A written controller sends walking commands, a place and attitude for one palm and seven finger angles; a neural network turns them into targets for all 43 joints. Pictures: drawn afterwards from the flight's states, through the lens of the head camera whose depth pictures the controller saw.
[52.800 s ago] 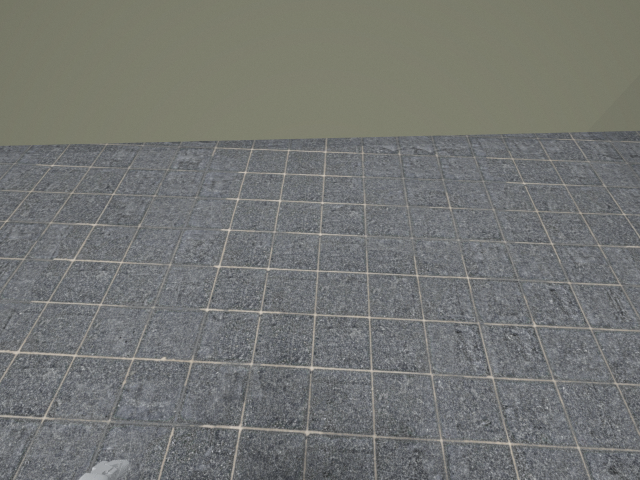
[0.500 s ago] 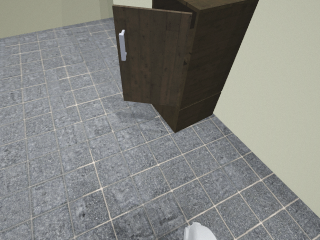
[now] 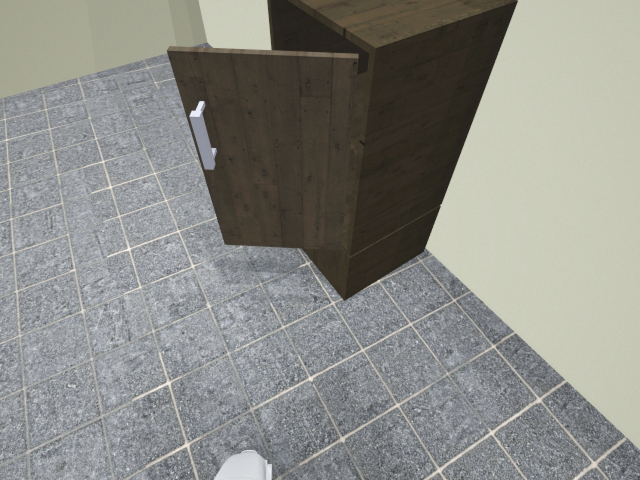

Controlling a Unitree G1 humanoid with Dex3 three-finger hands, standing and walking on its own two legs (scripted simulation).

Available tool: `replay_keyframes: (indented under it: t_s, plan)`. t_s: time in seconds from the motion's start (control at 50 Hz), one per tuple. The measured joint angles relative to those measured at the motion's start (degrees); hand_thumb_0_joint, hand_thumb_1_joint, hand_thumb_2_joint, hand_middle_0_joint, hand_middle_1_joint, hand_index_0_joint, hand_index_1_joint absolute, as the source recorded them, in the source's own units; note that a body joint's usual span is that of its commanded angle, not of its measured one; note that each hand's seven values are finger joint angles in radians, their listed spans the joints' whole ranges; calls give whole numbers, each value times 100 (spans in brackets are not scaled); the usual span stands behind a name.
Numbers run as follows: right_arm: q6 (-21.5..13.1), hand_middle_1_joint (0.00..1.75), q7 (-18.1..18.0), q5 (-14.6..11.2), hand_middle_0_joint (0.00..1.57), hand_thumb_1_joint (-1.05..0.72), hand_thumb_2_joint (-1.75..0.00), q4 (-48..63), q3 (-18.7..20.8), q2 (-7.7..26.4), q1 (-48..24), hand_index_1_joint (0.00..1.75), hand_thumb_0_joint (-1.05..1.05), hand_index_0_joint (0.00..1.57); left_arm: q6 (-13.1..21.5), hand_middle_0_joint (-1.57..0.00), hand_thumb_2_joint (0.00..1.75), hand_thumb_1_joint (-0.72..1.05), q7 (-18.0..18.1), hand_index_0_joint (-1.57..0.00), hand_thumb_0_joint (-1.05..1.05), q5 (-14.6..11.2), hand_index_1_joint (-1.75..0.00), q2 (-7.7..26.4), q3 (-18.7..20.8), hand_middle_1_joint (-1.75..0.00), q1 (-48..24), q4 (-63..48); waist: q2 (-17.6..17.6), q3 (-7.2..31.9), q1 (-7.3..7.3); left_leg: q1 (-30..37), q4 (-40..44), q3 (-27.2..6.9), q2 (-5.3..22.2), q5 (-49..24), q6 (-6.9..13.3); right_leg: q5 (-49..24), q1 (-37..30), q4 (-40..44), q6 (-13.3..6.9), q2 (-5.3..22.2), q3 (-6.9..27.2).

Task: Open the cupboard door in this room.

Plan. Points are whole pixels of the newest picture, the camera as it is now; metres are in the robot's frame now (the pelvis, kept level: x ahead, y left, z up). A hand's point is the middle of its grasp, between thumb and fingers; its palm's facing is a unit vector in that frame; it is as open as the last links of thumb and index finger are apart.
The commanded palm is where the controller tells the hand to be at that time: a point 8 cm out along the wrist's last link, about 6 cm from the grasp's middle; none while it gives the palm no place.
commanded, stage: take the last steps up to it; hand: left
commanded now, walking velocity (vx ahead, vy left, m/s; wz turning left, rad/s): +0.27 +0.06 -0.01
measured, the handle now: (205, 136) +0.76 +0.28 -0.05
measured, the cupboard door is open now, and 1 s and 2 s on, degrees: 52 52 52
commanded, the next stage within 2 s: come to a stop and stand still in 0.26 s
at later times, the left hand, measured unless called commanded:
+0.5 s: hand (170, 431) +0.21 +0.24 -0.18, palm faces +0.02 -0.98 -0.20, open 7.3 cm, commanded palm none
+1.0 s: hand (193, 399) +0.26 +0.22 -0.18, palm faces -0.01 -0.97 -0.25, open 7.4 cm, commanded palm none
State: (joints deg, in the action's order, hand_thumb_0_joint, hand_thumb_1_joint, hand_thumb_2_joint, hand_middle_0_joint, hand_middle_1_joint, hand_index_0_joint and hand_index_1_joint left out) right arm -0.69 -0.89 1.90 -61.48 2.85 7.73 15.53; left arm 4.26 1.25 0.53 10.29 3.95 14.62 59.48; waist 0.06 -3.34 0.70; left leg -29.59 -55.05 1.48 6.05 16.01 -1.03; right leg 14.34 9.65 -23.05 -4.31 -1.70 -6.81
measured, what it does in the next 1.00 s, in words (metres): walks ahead: left foot, then right foot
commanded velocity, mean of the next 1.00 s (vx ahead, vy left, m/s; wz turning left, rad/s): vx -0.03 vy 0.01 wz -0.01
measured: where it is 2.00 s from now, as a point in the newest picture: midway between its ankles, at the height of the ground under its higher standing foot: outside the picture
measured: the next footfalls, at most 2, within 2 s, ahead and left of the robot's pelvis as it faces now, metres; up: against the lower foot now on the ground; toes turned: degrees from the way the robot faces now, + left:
left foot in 0.22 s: +0.23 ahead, +0.15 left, +0.00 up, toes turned -1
right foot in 0.54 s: +0.19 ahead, -0.07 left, +0.00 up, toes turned -4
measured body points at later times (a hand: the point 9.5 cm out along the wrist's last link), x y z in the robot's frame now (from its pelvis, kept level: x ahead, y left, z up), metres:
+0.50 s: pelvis +0.16 +0.06 +0.00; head +0.19 +0.07 +0.44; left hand +0.21 +0.29 -0.16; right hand +0.22 -0.17 -0.15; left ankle +0.18 +0.16 -0.74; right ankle +0.18 -0.07 -0.72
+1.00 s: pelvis +0.18 +0.04 -0.01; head +0.22 +0.02 +0.43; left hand +0.26 +0.27 -0.16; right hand +0.20 -0.19 -0.18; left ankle +0.18 +0.16 -0.74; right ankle +0.16 -0.06 -0.74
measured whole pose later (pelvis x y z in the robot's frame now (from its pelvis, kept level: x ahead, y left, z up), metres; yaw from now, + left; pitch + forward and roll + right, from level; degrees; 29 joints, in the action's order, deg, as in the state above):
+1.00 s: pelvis +0.18 +0.04 -0.01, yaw -3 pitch +0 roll +1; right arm 1.9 -1.9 0.8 -59.9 2.4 9.2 12.7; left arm -0.8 2.7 0.7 9.4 1.5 9.8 56.9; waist 1.0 -4.7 -0.1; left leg -16.8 -35.2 6.0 2.8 18.4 -0.1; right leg 19.4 14.4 -33.7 -1.3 0.0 -2.2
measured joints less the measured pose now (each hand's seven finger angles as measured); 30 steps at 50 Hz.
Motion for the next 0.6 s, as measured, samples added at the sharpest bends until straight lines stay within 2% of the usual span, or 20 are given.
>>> replay_keyframes:
  t_s: [0.08, 0.16, 0.2, 0.22, 0.26, 0.3, 0.34, 0.38, 0.44, 0.5, 0.54, 0.58, 0.6]
  plan:
    - [-18, 30, 68, -23, 20, -95, -90, 151, 78, 314, -501, 30, 2, 20, -8, -20, 90, 95, -75, -19, -2, 30, -30, -30, -82, -30, 363, 300, 7, 16, -198, -44, 1037, 65, 17, -284, -69, 163, -387, 196, 137, 83, 74]
    - [-69, 30, 120, -40, 20, -94, -90, 265, 63, 442, -909, 30, 1, 20, -63, -19, 90, 93, -99, -19, -1, 54, -30, -98, -137, -30, 689, 530, -82, -26, -392, 286, 1833, 238, -185, -337, -23, 497, -727, 132, 327, 232, 138]
    - [-156, 30, 113, -29, 20, -93, -90, 335, 18, 454, -1050, 30, 1, 20, -107, -20, 90, 92, -101, -19, -1, 43, -30, -136, -152, -30, 856, 620, -138, -42, -440, 678, 2420, 377, -331, -544, 45, 813, -776, -200, 438, 332, 187]
    - [-229, 30, 104, -7, 20, -93, -90, 390, -3, 474, -1097, 30, 1, 20, -138, -20, 90, 92, -105, -19, 0, 32, -30, -173, -165, -30, 942, 648, -97, -30, -445, 804, 2585, 398, -326, -996, 178, 1017, -641, -649, 447, 338, 204]
    - [-311, 30, 54, 19, 20, -93, -90, 469, -39, 377, -1185, 30, 1, 20, -244, -20, 90, 92, -96, -19, 0, 16, -30, -158, -185, -30, 875, 700, -230, -140, -445, 781, 2163, 521, -409, -785, 342, 1518, -77, -2229, 356, 444, 350]
    - [-304, 30, 17, 15, 20, -92, -90, 525, -108, 274, -1138, 30, 0, 20, -326, -20, 90, 92, -79, -19, 0, 28, -30, -154, -185, -30, 728, 669, -271, -149, -450, 901, 2113, 610, -442, -382, 394, 1610, 574, -3531, 311, 446, 418]
    - [-281, 30, -22, 11, 20, -92, -90, 511, -161, 168, -1020, 30, 0, 20, -361, -20, 90, 91, -104, -19, 0, 52, -30, -149, -168, -30, 515, 555, -253, -149, -426, 1089, 2339, 645, -477, -351, 373, 1390, 1082, -4056, 330, 499, 369]
    - [-259, 30, -40, 5, 20, -92, -90, 425, -208, 73, -854, 30, 0, 20, -360, -19, 90, 91, -120, -19, 0, 66, -30, -154, -154, -30, 297, 384, -202, -130, -400, 1274, 2621, 661, -510, -433, 382, 1152, 1416, -3960, 370, 572, 315]
    - [-248, 30, -152, -46, 21, -96, -90, 362, -92, 119, -665, 30, -2, 21, -343, -19, 90, 91, -90, -19, 0, 53, -30, -179, -160, -30, 19, 147, -130, -69, -285, 1479, 2910, 677, -555, -471, 408, 818, 1550, -3065, 449, 628, 326]
    - [-118, 30, -150, -28, 21, -96, -90, 202, -129, 164, -514, 30, -2, 21, -384, -19, 90, 94, -5, -19, 1, 57, -30, -46, -143, -30, -224, 31, -130, -46, -187, 1562, 2832, 651, -554, -327, 355, 352, 1258, -1885, 532, 594, 339]
    - [-15, 30, -147, -48, 21, -95, -90, 81, -138, 144, -407, 30, -2, 21, -382, -19, 90, 94, -9, -19, 1, 58, -30, 76, -146, -30, -303, -49, -213, -13, -173, 1558, 2605, 683, -578, -121, 290, -196, 940, -1141, 523, 586, 401]
    - [87, 30, -125, -84, 20, -94, -90, -29, -116, 164, -365, 30, -1, 20, -400, -19, 90, 94, -2, -19, 1, 69, -30, 115, -163, -30, -379, -48, -168, 3, -156, 1539, 2392, 709, -515, 80, 220, 81, 818, -1028, 445, 526, 428]
    - [135, 30, -114, -98, 20, -94, -90, -55, -100, 184, -348, 30, -1, 20, -419, -19, 90, 93, -6, -19, 1, 66, -30, 111, -188, -30, -413, -42, -105, 4, -103, 1550, 2374, 689, -478, 104, 209, 160, 804, -1051, 433, 491, 407]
